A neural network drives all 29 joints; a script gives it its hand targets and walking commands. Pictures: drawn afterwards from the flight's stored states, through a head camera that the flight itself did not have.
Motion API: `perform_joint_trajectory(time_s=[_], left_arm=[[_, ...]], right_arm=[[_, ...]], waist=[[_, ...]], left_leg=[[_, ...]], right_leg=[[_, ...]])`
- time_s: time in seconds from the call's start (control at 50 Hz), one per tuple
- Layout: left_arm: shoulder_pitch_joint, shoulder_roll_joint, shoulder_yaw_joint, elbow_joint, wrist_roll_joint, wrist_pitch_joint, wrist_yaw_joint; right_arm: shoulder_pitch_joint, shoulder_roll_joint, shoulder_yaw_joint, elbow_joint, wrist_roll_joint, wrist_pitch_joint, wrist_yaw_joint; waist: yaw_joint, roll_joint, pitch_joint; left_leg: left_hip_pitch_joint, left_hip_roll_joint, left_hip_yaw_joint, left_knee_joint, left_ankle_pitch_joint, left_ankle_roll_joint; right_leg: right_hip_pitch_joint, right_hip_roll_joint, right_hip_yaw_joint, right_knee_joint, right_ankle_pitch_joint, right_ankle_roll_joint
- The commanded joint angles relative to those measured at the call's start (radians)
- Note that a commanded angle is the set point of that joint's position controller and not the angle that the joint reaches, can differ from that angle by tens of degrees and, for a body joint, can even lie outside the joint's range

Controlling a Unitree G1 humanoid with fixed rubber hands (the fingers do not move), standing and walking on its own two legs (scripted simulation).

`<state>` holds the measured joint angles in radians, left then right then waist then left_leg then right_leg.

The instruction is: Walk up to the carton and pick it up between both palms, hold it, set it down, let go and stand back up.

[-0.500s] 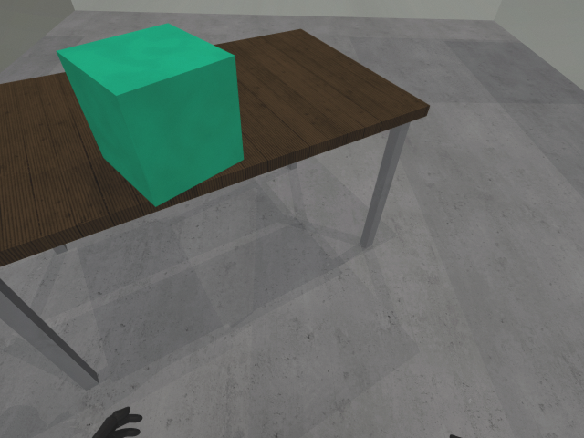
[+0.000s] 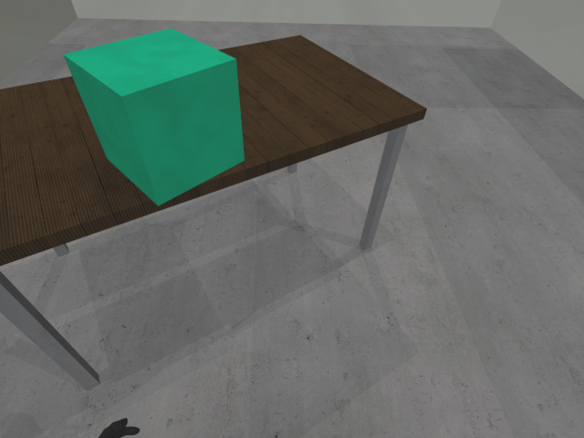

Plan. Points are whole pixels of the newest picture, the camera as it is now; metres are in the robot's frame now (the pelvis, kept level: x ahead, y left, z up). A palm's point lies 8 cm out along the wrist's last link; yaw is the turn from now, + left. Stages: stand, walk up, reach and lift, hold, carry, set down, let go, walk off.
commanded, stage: stand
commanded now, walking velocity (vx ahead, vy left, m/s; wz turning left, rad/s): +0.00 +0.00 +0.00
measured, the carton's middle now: (164, 114) +0.79 +0.28 +0.06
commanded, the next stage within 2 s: walk up in 0.42 s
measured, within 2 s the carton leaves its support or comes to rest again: neither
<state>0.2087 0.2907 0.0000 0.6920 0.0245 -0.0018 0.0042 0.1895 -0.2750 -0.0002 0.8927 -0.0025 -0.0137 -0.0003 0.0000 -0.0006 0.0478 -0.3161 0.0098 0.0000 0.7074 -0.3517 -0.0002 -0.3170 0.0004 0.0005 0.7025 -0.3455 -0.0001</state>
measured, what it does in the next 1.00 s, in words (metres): steps on the spot: right foot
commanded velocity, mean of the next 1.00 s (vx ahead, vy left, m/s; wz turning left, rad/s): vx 0.00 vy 0.00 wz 0.00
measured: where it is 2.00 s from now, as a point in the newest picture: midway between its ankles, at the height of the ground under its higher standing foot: outside the picture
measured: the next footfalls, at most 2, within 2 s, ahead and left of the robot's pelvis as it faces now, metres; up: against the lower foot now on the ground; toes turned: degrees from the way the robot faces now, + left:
right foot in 0.92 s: +0.10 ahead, -0.16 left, +0.00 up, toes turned +6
left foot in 1.36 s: +0.14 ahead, +0.08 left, +0.00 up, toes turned +16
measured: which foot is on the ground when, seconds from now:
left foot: down 0.00-0.94, up 0.96-1.00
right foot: down 0.00-0.66, up 0.68-0.90, down 0.92-1.00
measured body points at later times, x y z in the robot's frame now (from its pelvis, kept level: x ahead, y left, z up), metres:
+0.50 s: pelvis -0.01 +0.00 +0.00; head +0.00 +0.01 +0.45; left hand +0.11 +0.27 -0.11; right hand +0.08 -0.27 -0.13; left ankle +0.02 +0.12 -0.72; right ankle +0.02 -0.12 -0.72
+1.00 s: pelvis +0.03 -0.07 +0.00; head +0.05 -0.08 +0.45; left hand +0.09 +0.24 -0.10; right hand +0.09 -0.37 -0.13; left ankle +0.01 +0.09 -0.68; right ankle +0.06 -0.16 -0.72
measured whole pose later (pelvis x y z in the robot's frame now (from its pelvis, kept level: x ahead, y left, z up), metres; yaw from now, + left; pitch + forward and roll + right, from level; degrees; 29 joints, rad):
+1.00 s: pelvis +0.03 -0.07 +0.00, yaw +7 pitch -2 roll +2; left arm 0.24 0.41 0.00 0.78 0.04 -0.03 -0.04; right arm 0.35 -0.36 -0.02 0.90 0.00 -0.04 0.00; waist 0.00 -0.02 0.08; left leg -0.41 -0.02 -0.10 0.94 -0.44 0.01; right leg -0.35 0.00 -0.01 0.74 -0.35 -0.03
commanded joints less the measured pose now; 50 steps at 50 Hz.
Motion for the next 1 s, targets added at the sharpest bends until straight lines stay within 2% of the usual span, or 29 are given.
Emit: perform_joint_trajectory(time_s=[0.0,0.06,0.14,0.18,0.34,0.36,0.38,0.46,0.52,0.58,0.6,0.62,0.64,0.66,0.68,0.72,0.74,0.76,0.8,0.82,0.84,0.86,0.88,0.9,0.92,0.94,0.96,0.98], left_arm=[[-0.055,0.234,0.084,0.026,-0.013,-0.056,0.009],[-0.058,0.228,0.081,0.033,-0.016,-0.055,0.008],[-0.057,0.231,0.080,0.050,-0.014,-0.055,0.006],[-0.054,0.227,0.079,0.056,-0.016,-0.056,0.006],[-0.060,0.232,0.077,0.084,-0.019,-0.053,0.006],[-0.058,0.230,0.076,0.088,-0.017,-0.052,0.007],[-0.060,0.240,0.077,0.089,-0.014,-0.053,0.008],[-0.068,0.232,0.074,0.100,-0.017,-0.051,0.008],[-0.063,0.228,0.071,0.110,-0.017,-0.053,0.008],[-0.068,0.231,0.070,0.120,-0.015,-0.050,0.007],[-0.051,0.327,0.148,0.013,0.023,-0.049,-0.020],[-0.061,0.317,0.150,0.003,0.035,-0.040,-0.029],[-0.081,0.277,0.142,-0.014,0.036,-0.034,-0.039],[-0.093,0.263,0.139,-0.026,0.035,-0.030,-0.044],[-0.101,0.270,0.140,-0.033,0.035,-0.031,-0.046],[-0.101,0.282,0.139,-0.026,0.034,-0.040,-0.051],[-0.097,0.283,0.140,-0.023,0.039,-0.041,-0.054],[-0.092,0.284,0.142,-0.018,0.038,-0.041,-0.056],[-0.082,0.288,0.138,-0.018,0.031,-0.046,-0.055],[-0.056,0.291,0.139,-0.013,0.027,-0.050,-0.053],[-0.023,0.291,0.137,-0.002,0.024,-0.056,-0.050],[0.043,0.287,0.138,0.023,0.020,-0.063,-0.046],[0.169,0.290,0.146,0.060,0.023,-0.069,-0.036],[0.305,0.372,0.173,0.084,0.034,-0.077,-0.021],[0.292,0.448,0.186,0.058,0.029,-0.081,-0.016],[0.219,0.463,0.185,0.041,0.023,-0.076,-0.013],[0.183,0.438,0.175,0.028,0.017,-0.078,-0.014],[0.144,0.398,0.162,0.032,0.018,-0.083,-0.012]], right_arm=[[-0.069,-0.251,-0.070,-0.057,-0.018,-0.047,0.000],[-0.086,-0.260,-0.072,-0.051,-0.021,-0.047,-0.001],[-0.079,-0.264,-0.074,-0.037,-0.020,-0.045,-0.002],[-0.077,-0.262,-0.071,-0.025,-0.019,-0.045,-0.001],[-0.081,-0.260,-0.065,-0.002,-0.015,-0.046,-0.001],[-0.091,-0.267,-0.067,0.000,-0.017,-0.045,-0.002],[-0.080,-0.262,-0.064,0.003,-0.013,-0.042,-0.002],[-0.092,-0.264,-0.065,0.011,-0.014,-0.043,-0.002],[-0.091,-0.268,-0.064,0.021,-0.014,-0.041,-0.001],[-0.091,-0.265,-0.060,0.027,-0.015,-0.041,-0.002],[0.103,-0.369,-0.105,-0.017,-0.019,-0.051,0.008],[0.138,-0.416,-0.123,-0.003,-0.025,-0.051,0.008],[0.159,-0.446,-0.136,-0.009,-0.031,-0.053,0.005],[0.181,-0.452,-0.146,-0.021,-0.035,-0.061,-0.002],[0.197,-0.450,-0.151,-0.024,-0.033,-0.070,-0.009],[0.204,-0.433,-0.147,-0.034,-0.028,-0.080,-0.013],[0.205,-0.432,-0.149,-0.046,-0.026,-0.080,-0.014],[0.204,-0.429,-0.151,-0.056,-0.027,-0.080,-0.015],[0.193,-0.433,-0.149,-0.083,-0.032,-0.074,-0.006],[0.173,-0.432,-0.148,-0.101,-0.034,-0.069,-0.003],[0.141,-0.426,-0.145,-0.113,-0.033,-0.064,0.000],[0.093,-0.415,-0.138,-0.131,-0.029,-0.057,0.002],[0.047,-0.369,-0.121,-0.147,-0.026,-0.051,0.002],[0.076,-0.254,-0.086,-0.157,-0.019,-0.052,-0.007],[0.101,-0.193,-0.062,-0.169,-0.014,-0.052,-0.015],[0.064,-0.333,-0.103,-0.157,-0.008,-0.046,-0.025],[0.092,-0.346,-0.099,-0.122,0.007,-0.054,-0.020],[0.120,-0.339,-0.098,-0.100,0.006,-0.060,-0.011]], waist=[[-0.008,-0.023,-0.066],[-0.001,-0.003,-0.059],[0.000,-0.026,-0.055],[0.000,-0.013,-0.056],[-0.002,-0.014,-0.054],[0.006,-0.014,-0.060],[-0.001,-0.009,-0.061],[-0.001,-0.021,-0.056],[0.004,0.005,-0.048],[0.000,-0.014,-0.034],[0.009,-0.050,-0.059],[-0.003,0.017,0.015],[-0.021,0.114,0.071],[-0.038,0.133,0.112],[-0.046,0.098,0.125],[-0.047,0.037,0.084],[-0.050,0.040,0.053],[-0.050,0.044,0.042],[-0.048,0.099,0.036],[-0.037,0.124,0.031],[-0.011,0.119,0.037],[0.035,0.105,0.015],[0.109,0.065,-0.026],[0.182,-0.199,-0.098],[0.163,-0.360,-0.075],[0.154,-0.190,-0.034],[0.128,-0.113,-0.001],[0.095,-0.098,0.015]], left_leg=[[0.011,0.086,-0.126,-0.208,0.120,0.077],[0.004,0.092,-0.135,-0.221,0.105,0.078],[0.002,0.091,-0.136,-0.228,0.091,0.076],[0.005,0.092,-0.142,-0.237,0.081,0.078],[0.008,0.095,-0.144,-0.241,0.117,0.074],[0.016,0.096,-0.144,-0.241,0.118,0.075],[0.019,0.092,-0.137,-0.235,0.136,0.071],[0.016,0.097,-0.141,-0.240,0.124,0.073],[0.006,0.102,-0.152,-0.256,0.101,0.076],[-0.002,0.100,-0.159,-0.272,0.071,0.077],[-0.066,0.115,-0.360,-0.299,-0.270,0.139],[-0.062,0.164,-0.518,-0.395,-0.526,0.173],[0.028,0.236,-0.677,-0.487,-0.640,0.225],[0.098,0.283,-0.768,-0.526,-0.623,0.267],[0.135,0.290,-0.778,-0.529,-0.556,0.273],[0.183,0.259,-0.719,-0.497,-0.392,0.264],[0.184,0.243,-0.678,-0.467,-0.329,0.259],[0.168,0.230,-0.649,-0.446,-0.285,0.260],[0.106,0.222,-0.605,-0.416,-0.251,0.263],[0.067,0.214,-0.581,-0.389,-0.230,0.261],[-0.004,0.198,-0.535,-0.355,-0.196,0.246],[-0.101,0.164,-0.452,-0.280,-0.138,0.216],[-0.246,0.100,-0.348,-0.132,-0.025,0.158],[-0.420,-0.049,-0.175,0.194,-0.100,0.090],[-0.577,-0.165,-0.101,0.445,-0.292,0.041],[-0.571,-0.083,-0.160,0.509,-0.210,0.041],[-0.532,-0.046,-0.163,0.495,-0.117,0.043],[-0.508,-0.022,-0.144,0.485,-0.057,0.042]], right_leg=[[0.048,-0.096,0.117,-0.189,0.118,-0.067],[0.048,-0.087,0.107,-0.189,0.104,-0.062],[0.053,-0.095,0.115,-0.199,0.096,-0.062],[0.054,-0.090,0.113,-0.198,0.088,-0.063],[0.061,-0.092,0.112,-0.201,0.115,-0.061],[0.064,-0.091,0.108,-0.204,0.114,-0.062],[0.064,-0.097,0.114,-0.204,0.127,-0.063],[0.060,-0.096,0.110,-0.210,0.122,-0.062],[0.061,-0.091,0.111,-0.214,0.104,-0.059],[0.056,-0.094,0.116,-0.227,0.077,-0.061],[0.064,-0.051,0.057,-0.099,-0.309,-0.090],[-0.074,-0.018,0.079,-0.015,-0.428,-0.096],[-0.252,0.024,0.048,0.131,-0.348,-0.069],[-0.387,-0.002,0.083,0.236,-0.270,-0.047],[-0.432,-0.027,0.106,0.267,-0.208,-0.033],[-0.423,-0.043,0.107,0.271,-0.137,-0.026],[-0.388,-0.038,0.091,0.258,-0.148,-0.022],[-0.351,-0.028,0.078,0.237,-0.172,-0.021],[-0.285,-0.023,0.047,0.181,-0.209,-0.020],[-0.225,-0.016,0.035,0.140,-0.200,-0.023],[-0.142,-0.018,0.029,0.078,-0.139,-0.030],[0.024,-0.009,0.010,-0.038,-0.054,-0.046],[0.279,0.002,0.021,-0.159,-0.005,-0.072],[0.485,-0.124,0.226,-0.339,-0.155,-0.090],[0.462,-0.375,0.651,-0.519,-0.391,-0.127],[0.377,-0.421,0.723,-0.554,-0.489,-0.142],[0.331,-0.391,0.623,-0.525,-0.342,-0.128],[0.327,-0.349,0.500,-0.473,-0.125,-0.110]])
